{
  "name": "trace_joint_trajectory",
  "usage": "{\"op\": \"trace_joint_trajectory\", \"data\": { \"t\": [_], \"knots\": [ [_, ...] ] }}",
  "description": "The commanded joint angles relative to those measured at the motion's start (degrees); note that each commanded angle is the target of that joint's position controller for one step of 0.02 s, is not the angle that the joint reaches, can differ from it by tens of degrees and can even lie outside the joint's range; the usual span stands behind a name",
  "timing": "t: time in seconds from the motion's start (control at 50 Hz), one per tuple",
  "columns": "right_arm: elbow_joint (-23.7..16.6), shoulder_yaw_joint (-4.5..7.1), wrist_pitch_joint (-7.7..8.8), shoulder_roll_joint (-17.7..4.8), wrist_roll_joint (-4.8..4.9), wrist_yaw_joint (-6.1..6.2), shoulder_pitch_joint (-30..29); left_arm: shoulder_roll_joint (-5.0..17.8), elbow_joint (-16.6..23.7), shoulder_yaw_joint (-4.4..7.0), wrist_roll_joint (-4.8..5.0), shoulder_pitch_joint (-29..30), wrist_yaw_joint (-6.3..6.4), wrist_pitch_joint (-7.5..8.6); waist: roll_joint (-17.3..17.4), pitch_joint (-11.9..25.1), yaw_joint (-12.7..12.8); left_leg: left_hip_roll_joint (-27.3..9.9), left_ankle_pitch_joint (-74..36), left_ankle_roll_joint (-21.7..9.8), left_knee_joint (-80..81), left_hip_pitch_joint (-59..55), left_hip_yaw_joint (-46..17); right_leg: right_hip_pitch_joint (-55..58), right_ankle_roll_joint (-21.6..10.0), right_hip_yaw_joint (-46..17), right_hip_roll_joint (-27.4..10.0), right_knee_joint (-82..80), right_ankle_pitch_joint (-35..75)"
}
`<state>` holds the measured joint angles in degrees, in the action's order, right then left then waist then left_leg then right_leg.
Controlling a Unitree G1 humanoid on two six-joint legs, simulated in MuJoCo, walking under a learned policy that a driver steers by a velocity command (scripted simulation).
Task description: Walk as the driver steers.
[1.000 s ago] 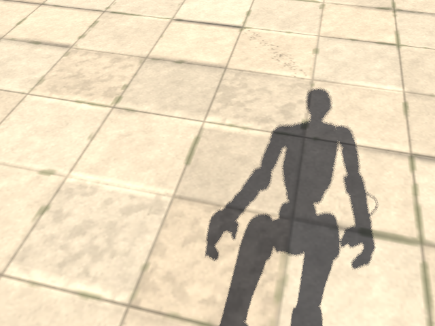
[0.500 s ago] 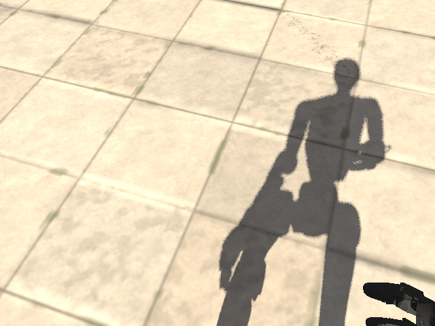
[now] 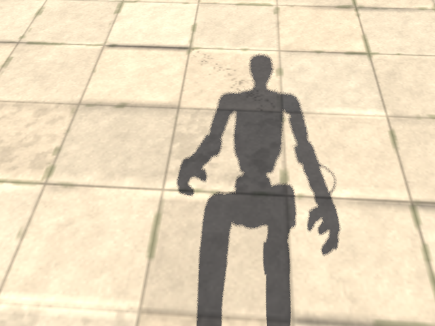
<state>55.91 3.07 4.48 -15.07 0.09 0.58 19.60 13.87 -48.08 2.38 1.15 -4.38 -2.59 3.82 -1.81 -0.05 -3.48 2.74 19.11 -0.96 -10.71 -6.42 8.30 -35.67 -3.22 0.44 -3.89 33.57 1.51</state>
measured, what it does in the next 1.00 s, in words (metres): walks ahead, turning right: right foot, then left foot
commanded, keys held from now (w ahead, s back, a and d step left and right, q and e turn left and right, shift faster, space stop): w+e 0.42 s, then w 0.58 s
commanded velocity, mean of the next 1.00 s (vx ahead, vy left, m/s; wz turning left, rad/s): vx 0.50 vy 0.00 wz -0.34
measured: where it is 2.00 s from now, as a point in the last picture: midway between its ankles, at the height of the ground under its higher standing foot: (287, 158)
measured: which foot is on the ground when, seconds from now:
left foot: down 0.00-0.08, up 0.10-0.52, down 0.54-1.00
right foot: up 0.00-0.04, down 0.06-0.56, up 0.58-1.00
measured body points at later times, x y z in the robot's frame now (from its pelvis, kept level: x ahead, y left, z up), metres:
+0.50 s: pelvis +0.31 -0.03 +0.00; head +0.33 -0.04 +0.45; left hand +0.41 +0.25 -0.11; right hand +0.47 -0.32 -0.08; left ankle +0.50 +0.06 -0.71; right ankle +0.18 -0.11 -0.73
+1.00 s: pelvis +0.57 -0.10 +0.01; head +0.60 -0.11 +0.46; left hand +0.87 +0.02 -0.07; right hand +0.45 -0.35 -0.12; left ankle +0.50 +0.05 -0.73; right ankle +0.68 -0.28 -0.71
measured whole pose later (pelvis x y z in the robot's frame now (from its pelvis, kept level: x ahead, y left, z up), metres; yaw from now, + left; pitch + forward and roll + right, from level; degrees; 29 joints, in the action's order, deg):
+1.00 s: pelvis +0.57 -0.10 +0.01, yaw -20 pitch +3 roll +1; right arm 52.9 2.8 4.1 -16.0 1.3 -0.4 22.7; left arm 14.3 -38.0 2.1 1.0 -2.3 -1.7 4.3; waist -1.9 -0.7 -6.5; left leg 1.8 18.2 -0.9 -14.0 -1.5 1.0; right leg -32.9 -1.5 -0.7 -3.1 30.7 -1.0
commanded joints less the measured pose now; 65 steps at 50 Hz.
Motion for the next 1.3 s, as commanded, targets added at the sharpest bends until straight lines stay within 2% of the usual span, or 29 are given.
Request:
{"op": "trace_joint_trajectory", "data": {
  "t": [0.02, 0.06, 0.08, 0.1, 0.12, 0.14, 0.16, 0.2, 0.26, 0.36, 0.46, 0.52, 0.54, 0.56, 0.58, 0.6, 0.64, 0.66, 0.72, 0.84, 0.98, 1.04, 1.06, 1.08, 1.1, 1.12, 1.16, 1.22, 1.3],
  "knots": [
    [-2.5, 2.38, -0.96, -10.8, 0.25, 0.70, -0.1, 6.0, 6.3, 1.52, -0.01, 4.1, -1.13, 0.92, 6.2, -1.9, 2.1, -18.3, -49.3, -6.6, -8.6, -1.9, -1.8, 1.5, -2.7, 4.1, 3.2, -0.4, -8.7],
    [-4.0, 2.01, -1.92, -10.6, -0.10, 1.43, -1.0, 11.8, 2.7, 4.78, 0.21, -12.4, -0.58, 0.64, 5.3, 7.7, 10.2, -14.9, -56.3, -3.3, -31.6, 6.6, 1.6, 25.6, -6.5, 3.4, 6.6, -2.9, -7.0],
    [-6.5, 0.35, -0.75, -6.1, -1.24, 0.97, 2.8, 18.8, 1.8, 6.89, -0.13, -20.8, 0.50, 0.13, -5.5, 16.2, 10.3, -9.0, -33.0, 0.4, -54.2, 29.3, 2.2, 49.4, -15.0, -20.7, -7.7, -2.9, -9.2],
    [-7.1, -1.05, 1.73, -2.9, -1.16, -0.08, 3.0, 17.6, 2.4, 6.12, 0.62, -20.1, 0.56, 0.16, -10.9, 22.4, 8.3, 1.7, 11.7, 2.2, -68.5, 45.6, -7.8, 60.3, -22.2, -48.1, -16.6, -14.4, -15.9],
    [-8.6, 0.33, 3.91, -7.9, 1.19, -1.03, -3.0, 13.6, 2.5, 4.83, -0.05, -19.7, 0.75, 0.23, -7.5, 18.6, 10.5, -2.5, 10.0, 0.2, -71.2, 52.2, -14.7, 58.7, -18.8, -42.8, -14.8, -16.4, -17.7],
    [-10.0, 0.28, 4.93, -8.4, 2.32, -1.24, -7.1, 11.1, 3.2, 4.25, -0.30, -16.7, 1.03, 0.42, -4.1, 11.9, 9.8, -5.2, 5.4, -1.1, -68.4, 53.5, -13.8, 51.2, -16.2, -33.9, -12.4, -16.5, -14.7],
    [-10.1, 0.40, 5.13, -8.0, 1.46, -0.92, -8.4, 9.6, 4.2, 3.71, -0.49, -12.6, 0.99, 0.54, 1.3, 6.7, 7.1, -7.5, 1.7, -1.1, -62.4, 51.0, -13.3, 41.3, -14.7, -27.5, -10.0, -17.6, -9.2],
    [-10.0, 1.22, 3.70, -8.2, -0.20, -0.40, -7.6, 7.4, 6.3, 2.90, -1.26, -7.9, 1.26, 0.59, 0.9, 3.2, 3.3, -9.7, -1.3, 0.0, -55.2, 43.3, -13.3, 29.5, -13.6, -21.8, -6.8, -20.5, -2.4],
    [-11.3, 1.02, 2.07, -6.1, -1.05, -0.08, -8.5, 9.9, 6.7, 3.61, -0.65, -8.9, 2.17, 0.75, 0.0, 1.3, 2.2, -9.2, -5.5, 3.0, -46.5, 41.8, -11.6, 22.8, -14.2, -17.3, -5.0, -22.6, 3.1],
    [-15.0, 0.09, 2.35, -3.9, -0.59, -0.49, -19.6, 11.4, 6.0, 4.23, 0.02, -13.5, 3.39, 0.12, -2.1, -0.4, 6.3, -4.6, -24.7, 4.4, -23.7, 36.3, -10.2, 18.8, -9.7, -13.1, -0.5, -21.5, -2.9],
    [-16.5, 0.85, 3.21, -7.0, 0.30, -1.56, -21.8, 10.2, 4.8, 4.06, 0.27, -16.7, 3.82, -0.52, -3.9, 0.2, 6.6, -4.2, -23.5, 2.5, -16.8, 34.3, -13.0, 27.3, -7.9, -19.6, -4.5, -15.5, -7.3],
    [-14.6, 1.86, 4.02, -8.9, -0.31, -1.72, -14.5, 9.0, 4.9, 3.67, -0.49, -16.6, 3.86, -1.04, -5.0, 2.6, 2.8, -3.4, -17.5, -1.1, -14.2, 25.2, -10.4, 30.5, -6.1, -20.1, -3.8, -7.2, 2.7],
    [-13.6, 2.59, 4.30, -11.0, -1.15, -1.49, -7.7, 6.8, 5.6, 2.71, -0.92, -16.5, 3.54, -0.98, -3.0, 8.8, -0.4, -7.9, -17.3, -4.1, -16.0, 13.4, -14.0, 27.2, -4.5, -17.4, -0.7, 3.6, 2.9],
    [-12.3, 3.92, 4.05, -15.8, -1.80, -1.32, 0.3, 3.9, 6.2, 1.73, -0.49, -22.7, 3.47, -0.45, 8.4, 17.7, -0.2, -19.3, -12.6, -11.9, -16.2, -7.7, -32.5, 10.6, -0.3, -11.0, 6.5, 22.9, -9.7],
    [-9.5, 4.25, 3.20, -15.2, -0.14, -1.99, 4.8, 4.0, 5.7, 1.28, 0.59, -26.5, 3.42, 0.12, 21.2, 20.1, -0.1, -26.0, 2.3, -16.7, -7.9, -14.4, -53.0, -3.1, 1.6, -9.2, 9.2, 36.1, -34.4],
    [-10.5, 2.90, 3.05, -10.6, 0.92, -2.11, 2.2, 9.3, 5.9, 2.33, 1.23, -21.7, 3.38, 0.36, 13.2, 12.2, -1.3, -24.4, 11.3, -14.4, -5.7, -9.2, -50.8, -8.8, 1.2, -12.1, 6.1, 40.9, -32.1],
    [-11.7, 1.71, 2.30, -7.6, -0.21, -2.00, -4.6, 9.7, 8.4, 2.44, -0.04, -11.7, 3.38, 0.48, 4.9, 1.6, -0.2, -19.8, 2.0, -11.7, -3.7, 5.8, -36.3, -8.2, 0.9, -8.2, 1.8, 37.6, -23.9],
    [-11.7, 1.22, 2.31, -6.3, -0.69, -1.94, -6.2, 9.1, 8.8, 2.63, -0.67, -11.0, 3.26, 0.50, 5.7, 0.3, 1.3, -18.0, -3.6, -11.3, -2.6, 10.0, -32.3, -6.0, 0.8, -7.7, -0.4, 33.8, -21.1],
    [-10.7, 1.05, 2.54, -6.3, -0.36, -1.90, -5.8, 6.0, 8.5, 2.12, -0.58, -12.4, 2.90, 0.17, 7.8, 0.6, 3.0, -15.2, -13.1, -11.7, 0.3, 14.2, -25.2, -1.9, 1.5, -5.3, -2.0, 27.7, -18.4],
    [-8.3, 1.75, 1.68, -9.5, 0.77, -1.00, -2.0, 3.6, 11.7, 0.82, -0.81, -2.1, 2.37, 0.79, 5.9, -0.9, 0.4, -13.2, -22.3, -10.8, 2.7, 13.7, -15.7, -1.0, 3.2, -2.3, -1.7, 7.3, -2.4],
    [-5.0, 1.84, -0.24, -10.9, 1.37, -0.71, 3.7, 4.8, 15.3, 0.89, 0.05, 7.0, 0.57, 1.58, 6.5, -3.3, -1.4, -16.9, -25.3, -9.0, -1.6, 5.6, -15.6, 1.3, 1.1, -0.8, 1.1, -3.7, -3.4],
    [-5.2, 1.88, -1.04, -11.6, 1.43, -0.33, 1.8, 8.9, 12.1, 3.03, -0.51, -5.0, 0.80, 1.73, 6.5, 4.1, 6.1, -14.2, -44.7, -6.4, -16.0, 6.2, -12.1, 20.4, -2.5, 2.0, 4.4, -7.7, -4.7],
    [-6.5, 1.00, -0.84, -9.7, 0.55, -0.24, 0.9, 12.2, 9.8, 4.28, -1.03, -15.2, 1.41, 1.54, 4.3, 11.7, 10.4, -11.7, -38.0, -4.4, -29.6, 15.4, -10.0, 37.1, -5.6, -3.8, -1.5, -4.9, -2.5],
    [-8.1, -1.03, 0.38, -3.5, -0.15, -0.55, 6.5, 18.2, 8.8, 5.63, -1.71, -21.2, 1.77, 1.01, -9.4, 20.2, 9.5, -2.7, -11.4, -0.1, -52.5, 39.0, -6.5, 59.6, -14.3, -28.2, -16.4, -6.4, -8.4],
    [-7.1, -0.70, 1.67, -5.6, 0.45, -1.03, 6.1, 14.2, 8.2, 4.55, -0.97, -22.8, 1.67, 0.62, -11.9, 23.5, 10.2, -1.3, 13.9, -0.3, -60.8, 47.1, -13.8, 60.5, -16.5, -41.9, -19.5, -13.9, -14.9],
    [-8.6, 0.62, 2.23, -9.9, 1.99, -1.41, 1.1, 11.5, 8.4, 3.43, -0.74, -18.6, 1.65, 0.59, -7.7, 13.7, 9.6, -4.9, 10.9, -0.9, -64.0, 51.9, -14.1, 53.1, -13.7, -34.2, -17.2, -15.3, -17.8],
    [-9.7, 0.67, 2.05, -9.0, 1.27, -1.24, -4.3, 8.5, 9.1, 2.37, -1.08, -11.3, 1.33, 0.62, -1.9, 3.7, 6.4, -9.1, 2.0, -0.7, -58.3, 49.3, -11.6, 36.6, -11.1, -21.8, -12.1, -19.2, -11.7],
    [-8.7, 0.52, 0.06, -5.8, 0.57, -0.96, -1.6, 7.4, 8.6, 2.19, -1.33, -8.0, 0.91, 1.70, -3.6, 1.4, 2.2, -11.1, -3.5, 0.7, -52.9, 41.6, -11.6, 25.7, -10.9, -14.4, -8.8, -24.4, -4.7],
    [-10.9, 0.29, -0.43, -4.9, -0.16, -0.75, -7.9, 9.3, 6.1, 2.81, -1.15, -10.7, 1.63, 2.24, -1.4, -1.0, 2.8, -11.4, -14.3, 2.2, -41.6, 45.2, -11.5, 25.2, -11.0, -8.7, -7.9, -26.6, 0.4]
  ]
}}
